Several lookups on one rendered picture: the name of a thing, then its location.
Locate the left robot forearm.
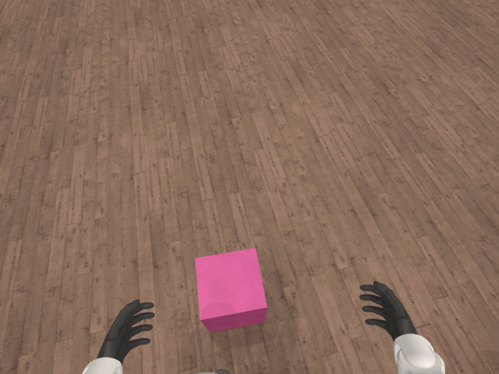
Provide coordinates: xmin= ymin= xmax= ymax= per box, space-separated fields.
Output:
xmin=82 ymin=357 xmax=122 ymax=374

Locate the carton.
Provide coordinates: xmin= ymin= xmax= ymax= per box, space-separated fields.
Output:
xmin=195 ymin=248 xmax=267 ymax=333

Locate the right robot hand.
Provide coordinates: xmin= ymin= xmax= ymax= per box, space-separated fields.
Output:
xmin=359 ymin=281 xmax=418 ymax=342

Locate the right robot forearm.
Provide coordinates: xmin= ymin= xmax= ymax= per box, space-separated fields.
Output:
xmin=394 ymin=333 xmax=445 ymax=374

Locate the left robot hand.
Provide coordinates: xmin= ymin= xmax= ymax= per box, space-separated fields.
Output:
xmin=97 ymin=299 xmax=155 ymax=364

